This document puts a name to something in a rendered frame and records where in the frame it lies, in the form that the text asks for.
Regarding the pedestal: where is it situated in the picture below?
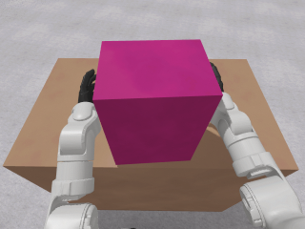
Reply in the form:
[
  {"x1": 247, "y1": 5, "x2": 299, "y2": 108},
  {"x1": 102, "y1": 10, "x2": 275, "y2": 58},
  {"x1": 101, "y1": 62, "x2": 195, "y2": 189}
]
[{"x1": 3, "y1": 58, "x2": 299, "y2": 212}]

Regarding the left robot forearm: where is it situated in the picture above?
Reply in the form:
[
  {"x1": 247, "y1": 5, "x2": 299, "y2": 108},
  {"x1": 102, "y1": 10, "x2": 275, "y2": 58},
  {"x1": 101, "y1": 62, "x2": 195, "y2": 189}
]
[{"x1": 44, "y1": 101, "x2": 101, "y2": 229}]

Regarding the robot left hand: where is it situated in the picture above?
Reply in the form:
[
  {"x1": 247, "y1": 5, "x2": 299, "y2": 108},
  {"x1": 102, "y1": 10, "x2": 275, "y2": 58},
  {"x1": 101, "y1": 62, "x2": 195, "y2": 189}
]
[{"x1": 78, "y1": 69, "x2": 96, "y2": 103}]

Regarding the left robot upper arm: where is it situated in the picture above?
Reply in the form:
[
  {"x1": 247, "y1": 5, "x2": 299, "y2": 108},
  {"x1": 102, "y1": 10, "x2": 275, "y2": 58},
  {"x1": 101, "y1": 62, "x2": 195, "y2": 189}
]
[{"x1": 45, "y1": 202, "x2": 99, "y2": 229}]

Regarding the robot right hand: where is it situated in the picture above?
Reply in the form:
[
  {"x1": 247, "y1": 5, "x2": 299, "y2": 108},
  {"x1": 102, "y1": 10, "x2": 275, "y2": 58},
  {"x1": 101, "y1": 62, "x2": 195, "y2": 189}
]
[{"x1": 210, "y1": 62, "x2": 224, "y2": 93}]

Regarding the right robot forearm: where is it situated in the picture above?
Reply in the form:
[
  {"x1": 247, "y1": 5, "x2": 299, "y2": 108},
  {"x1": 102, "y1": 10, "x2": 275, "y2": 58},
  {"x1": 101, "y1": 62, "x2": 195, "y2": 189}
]
[{"x1": 210, "y1": 92, "x2": 303, "y2": 213}]

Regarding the carton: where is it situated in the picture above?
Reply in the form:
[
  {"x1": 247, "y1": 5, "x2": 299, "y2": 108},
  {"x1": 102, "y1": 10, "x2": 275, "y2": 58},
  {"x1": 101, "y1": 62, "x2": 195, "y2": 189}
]
[{"x1": 92, "y1": 39, "x2": 223, "y2": 165}]

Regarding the right robot upper arm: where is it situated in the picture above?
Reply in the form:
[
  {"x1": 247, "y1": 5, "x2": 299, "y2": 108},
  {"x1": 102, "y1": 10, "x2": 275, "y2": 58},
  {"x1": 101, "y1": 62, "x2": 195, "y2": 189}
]
[{"x1": 239, "y1": 176, "x2": 305, "y2": 229}]

